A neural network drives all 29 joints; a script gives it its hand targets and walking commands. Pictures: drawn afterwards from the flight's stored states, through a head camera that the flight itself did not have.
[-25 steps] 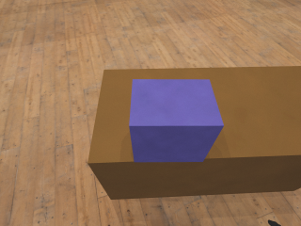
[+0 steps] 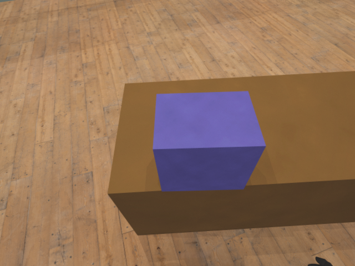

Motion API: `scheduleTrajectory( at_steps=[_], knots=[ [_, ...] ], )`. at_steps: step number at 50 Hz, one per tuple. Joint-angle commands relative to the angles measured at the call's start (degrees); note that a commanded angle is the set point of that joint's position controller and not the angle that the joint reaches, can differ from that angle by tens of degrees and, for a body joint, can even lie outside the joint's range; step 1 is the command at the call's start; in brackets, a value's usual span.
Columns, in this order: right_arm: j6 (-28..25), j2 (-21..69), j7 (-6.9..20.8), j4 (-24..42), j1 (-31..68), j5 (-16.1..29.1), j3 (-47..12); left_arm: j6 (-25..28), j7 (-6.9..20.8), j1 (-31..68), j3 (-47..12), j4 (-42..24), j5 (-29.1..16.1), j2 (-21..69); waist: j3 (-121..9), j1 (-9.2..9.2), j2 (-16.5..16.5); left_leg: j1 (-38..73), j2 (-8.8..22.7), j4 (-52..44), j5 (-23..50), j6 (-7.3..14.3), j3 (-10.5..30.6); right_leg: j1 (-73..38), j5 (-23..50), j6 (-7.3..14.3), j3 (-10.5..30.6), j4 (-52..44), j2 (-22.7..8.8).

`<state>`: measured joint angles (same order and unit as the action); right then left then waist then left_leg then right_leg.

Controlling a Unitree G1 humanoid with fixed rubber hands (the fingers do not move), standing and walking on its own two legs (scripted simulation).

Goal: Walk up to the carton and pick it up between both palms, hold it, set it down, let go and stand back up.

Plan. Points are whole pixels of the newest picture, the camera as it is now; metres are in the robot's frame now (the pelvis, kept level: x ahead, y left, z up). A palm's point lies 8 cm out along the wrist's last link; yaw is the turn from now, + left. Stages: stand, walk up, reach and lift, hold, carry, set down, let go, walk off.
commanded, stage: walk up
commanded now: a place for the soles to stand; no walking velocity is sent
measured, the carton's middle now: (202, 144) +0.48 -0.04 -0.08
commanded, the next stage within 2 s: none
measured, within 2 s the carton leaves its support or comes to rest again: neither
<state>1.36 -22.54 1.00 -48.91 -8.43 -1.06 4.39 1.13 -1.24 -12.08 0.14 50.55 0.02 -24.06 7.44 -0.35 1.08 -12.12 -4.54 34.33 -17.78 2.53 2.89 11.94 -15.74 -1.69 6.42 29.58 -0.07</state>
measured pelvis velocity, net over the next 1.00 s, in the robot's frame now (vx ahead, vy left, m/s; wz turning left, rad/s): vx -0.01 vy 0.03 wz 0.01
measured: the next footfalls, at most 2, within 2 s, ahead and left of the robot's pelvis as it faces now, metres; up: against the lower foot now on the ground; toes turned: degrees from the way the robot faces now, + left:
right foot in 1.42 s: +0.12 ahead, -0.18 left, +0.00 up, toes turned +3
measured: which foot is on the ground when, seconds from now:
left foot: down 0.00-1.00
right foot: down 0.00-0.96, up 0.98-1.00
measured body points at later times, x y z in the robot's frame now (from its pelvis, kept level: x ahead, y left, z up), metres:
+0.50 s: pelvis -0.01 +0.01 +0.00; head +0.01 +0.01 +0.44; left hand +0.07 +0.34 -0.11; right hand +0.10 -0.30 -0.12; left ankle -0.03 +0.11 -0.73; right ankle +0.00 -0.14 -0.73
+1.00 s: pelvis -0.01 +0.03 +0.00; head +0.01 +0.03 +0.45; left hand +0.08 +0.35 -0.11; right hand +0.09 -0.29 -0.11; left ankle -0.02 +0.11 -0.73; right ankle -0.01 -0.13 -0.72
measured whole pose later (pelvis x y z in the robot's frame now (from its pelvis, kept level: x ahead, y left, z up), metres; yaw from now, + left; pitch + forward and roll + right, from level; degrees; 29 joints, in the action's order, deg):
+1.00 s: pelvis -0.01 +0.03 +0.00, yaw +0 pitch -4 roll -1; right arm -0.2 -22.6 0.9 -49.0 -10.8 -1.2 4.4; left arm 0.3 -0.9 -11.7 0.1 50.2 0.0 -24.5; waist 6.9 -0.2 0.6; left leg -10.9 -3.9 32.7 -17.2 3.5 2.4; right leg 14.4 -21.5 -1.7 6.1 40.5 0.4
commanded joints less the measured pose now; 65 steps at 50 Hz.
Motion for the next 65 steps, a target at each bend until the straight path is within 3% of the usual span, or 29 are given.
scheduleTrajectory(
  at_steps=[1,3,4,5,7,9,15,16,17,20,23,25,27,29,30,33,35,37,39,42,43,45,46,47,48,52,56,62,65],
  knots=[
    [0.02,-8.13,0.33,3.60,-1.06,0.13,1.17,1.73,-1.41,0.80,4.53,-3.29,1.76,-14.23,-5.52,0.90,-10.40,-2.72,4.34,1.01,-16.73,-0.84,2.33,0.25,22.30,15.21,13.71,-6.62,-17.19],
    [-0.86,-10.49,0.04,0.77,-7.14,0.20,2.18,1.77,-1.06,5.25,3.87,-4.48,1.01,-12.19,-5.13,4.38,-9.06,5.82,5.95,-9.05,10.36,-0.82,3.14,5.47,22.63,10.18,7.34,-0.71,-11.11],
    [-1.15,-12.85,-0.31,0.94,-7.73,-0.74,3.23,1.37,-0.99,6.15,3.50,-4.80,0.38,-10.12,-8.36,4.67,0.31,8.92,10.35,-14.63,19.57,1.05,9.87,5.18,16.33,5.87,2.46,7.41,-4.70],
    [-1.49,-14.74,-0.55,1.22,-5.23,-0.54,3.87,1.05,-1.19,6.36,2.76,-4.51,-0.39,-8.73,-7.92,3.79,2.85,11.54,14.24,-14.51,29.52,2.27,14.11,8.67,5.03,2.66,-1.55,10.55,1.24],
    [-1.73,-13.39,-0.54,2.54,-2.80,-0.57,2.55,0.47,-1.00,4.89,4.06,-4.85,-0.05,-10.11,-7.61,2.86,3.50,11.64,16.92,-13.05,27.93,6.80,16.58,10.36,-14.01,3.05,-2.31,13.28,2.38],
    [-1.30,-12.60,-0.38,3.48,1.21,-0.73,2.16,0.36,-0.71,0.29,3.62,-2.70,0.44,-9.45,-7.42,0.67,5.52,0.68,18.26,-15.90,16.49,9.91,15.21,2.99,-16.63,3.21,-4.22,14.64,0.15],
    [-0.67,-11.44,-0.15,4.79,1.33,0.02,2.31,2.22,-1.11,-3.81,4.06,-1.86,1.27,-9.22,-10.06,-1.03,4.17,4.19,8.08,-3.34,23.92,2.05,4.23,-6.04,10.27,4.65,-4.63,-4.95,-1.05],
    [-0.75,-10.11,0.01,4.83,1.32,0.63,1.69,2.42,-1.39,-5.29,4.75,-1.96,1.60,-11.09,-11.24,-1.59,-2.71,1.38,6.55,0.50,23.62,0.22,4.47,-10.07,16.29,6.42,1.29,-4.99,-5.02],
    [-0.89,-9.55,0.09,5.61,1.53,0.72,1.84,2.60,-1.77,-6.85,5.35,-0.53,1.76,-12.77,-15.25,-2.22,-1.67,-0.28,6.40,2.71,25.28,-1.48,3.42,-14.74,22.05,8.94,7.10,-2.86,-7.61],
    [-0.07,-8.54,-0.14,4.98,-1.37,0.23,1.43,2.51,-1.41,-2.35,5.15,-2.73,2.11,-14.53,-11.28,-0.24,-9.11,-3.01,1.39,7.35,-16.86,-1.12,3.17,-6.89,24.87,18.22,16.30,-5.34,-18.91],
    [-0.42,-9.54,0.40,1.91,-4.96,-0.38,2.07,1.28,-0.54,4.33,4.48,-3.70,1.77,-14.40,-2.98,3.36,-10.24,2.55,3.39,-7.90,-10.58,0.61,1.74,6.29,1.11,11.62,12.10,-8.52,-12.96],
    [-1.71,-13.57,-0.10,0.83,-5.30,-1.00,3.75,1.43,-0.55,6.35,3.49,-4.11,0.98,-10.21,-3.55,3.92,-1.65,6.96,11.37,-15.30,10.96,4.26,12.96,8.93,6.15,4.53,1.93,6.05,-1.98],
    [-1.95,-14.95,0.00,2.64,-2.91,-0.69,3.27,1.33,-0.94,3.22,3.32,-4.15,0.20,-8.64,-6.74,2.23,6.04,7.32,17.81,-15.15,17.48,8.99,18.54,8.40,-7.16,2.13,-4.50,10.66,1.42],
    [-1.37,-12.85,0.23,3.69,-1.60,-0.86,2.22,0.55,-0.76,2.67,3.22,-2.94,0.30,-10.51,-5.78,1.87,1.83,1.70,17.08,-17.94,7.38,8.38,17.70,5.57,-15.86,3.69,-4.07,10.99,0.19],
    [-1.34,-13.72,0.20,3.39,0.82,-1.55,2.43,0.70,-0.60,0.83,3.12,-3.06,0.49,-9.52,-1.67,1.03,6.59,-1.92,16.01,-17.91,8.09,7.09,14.23,4.74,-16.62,4.13,-5.50,6.43,0.22],
    [-0.86,-11.74,0.32,4.11,3.89,-0.64,1.92,1.96,-0.59,-1.78,3.70,-1.36,1.13,-9.81,-2.08,-1.10,3.80,-2.88,10.06,-12.71,10.59,3.42,9.24,-1.99,2.22,4.50,-3.21,-2.69,-1.57],
    [-1.07,-11.45,0.36,4.87,1.96,0.36,2.33,2.51,-1.23,-5.07,4.56,-0.88,1.51,-11.63,-10.73,-1.38,-0.53,1.08,7.55,-2.00,26.78,-0.69,4.50,-9.85,21.42,6.51,1.47,-2.81,-4.78],
    [-0.88,-8.91,0.10,5.14,1.23,0.72,2.11,2.57,-1.95,-6.40,5.38,0.00,1.62,-14.01,-15.78,-1.85,-4.48,-1.63,4.23,5.02,19.12,-1.38,3.43,-14.57,29.02,10.73,8.87,-2.64,-11.17],
    [-0.07,-8.20,0.17,5.35,0.09,-0.26,1.82,2.32,-1.93,-1.68,4.68,-1.38,1.50,-14.73,-11.83,0.07,-7.88,-3.13,2.74,5.80,-12.67,-1.19,1.59,-8.32,31.04,16.98,14.77,-4.28,-18.15],
    [0.16,-8.95,0.66,3.98,-2.55,-0.37,1.55,1.88,-1.29,1.30,4.32,-3.07,1.12,-13.88,-5.77,1.39,-10.86,-0.42,3.14,-0.96,-12.24,-0.20,1.55,2.46,14.72,13.54,12.56,-7.24,-15.58],
    [-0.33,-10.01,0.55,2.56,-3.90,-0.76,2.00,1.70,-1.05,4.20,4.00,-2.97,1.43,-13.76,-3.51,3.06,-10.55,2.03,4.04,-5.20,-5.48,0.44,2.28,6.03,10.21,11.95,12.25,-6.12,-13.31],
    [-1.34,-14.21,-0.16,2.06,-6.20,-1.17,3.75,1.26,-1.07,6.48,3.41,-4.91,0.52,-11.22,-5.66,4.19,0.71,6.47,11.98,-15.29,17.66,2.83,12.27,7.11,10.18,4.98,0.42,8.48,-2.59],
    [-4.25,-22.04,-2.32,-0.99,-19.66,0.96,6.23,-0.95,1.79,5.97,4.71,-9.42,3.83,-10.26,-6.45,6.04,-2.13,19.98,23.30,-18.38,17.17,1.52,30.00,22.44,-11.47,2.72,-1.44,19.72,5.10],
    [-5.14,-24.41,-3.31,-0.91,-21.18,0.92,7.13,-2.33,1.82,3.95,5.47,-8.53,4.01,-12.44,-8.60,5.15,-4.97,21.82,27.53,-17.55,17.62,1.49,34.15,24.51,-13.12,2.82,3.93,27.15,3.37],
    [-5.48,-21.87,-4.10,0.26,-18.20,0.97,6.48,-3.64,2.28,1.57,6.33,-7.42,3.50,-14.68,-6.65,3.10,-7.58,19.14,26.62,-17.76,8.86,1.06,33.17,25.45,-11.39,3.24,6.29,30.50,1.18],
    [-7.23,-17.00,-4.47,1.54,-12.22,0.23,5.13,-3.91,4.45,-0.23,5.92,-7.38,2.59,-12.33,-0.76,-0.08,-3.27,9.72,19.83,-17.29,20.66,-1.07,16.82,21.87,-3.68,3.37,6.79,30.05,-1.49],
    [-7.38,-17.03,-4.10,2.10,-14.40,0.46,4.59,-4.18,5.18,0.21,5.84,-7.37,2.57,-11.45,-1.39,1.85,6.19,10.92,14.39,-17.71,17.87,-3.20,11.69,19.43,0.27,1.48,3.07,29.41,0.22],
    [-7.17,-17.33,-3.17,3.75,-18.67,1.12,3.98,-2.73,5.29,8.07,5.38,-11.04,2.09,-11.52,-1.95,5.07,8.94,18.20,17.33,-11.97,31.55,7.48,8.73,22.63,-7.13,1.18,-1.54,17.11,-1.59],
    [-6.94,-20.21,-2.63,6.01,-12.39,0.71,4.84,-1.67,5.78,4.11,5.79,-10.41,2.10,-12.21,-5.64,2.55,12.67,13.04,20.82,-11.43,19.31,9.17,9.00,13.40,-11.37,1.48,-1.48,8.99,-3.55]
  ],
)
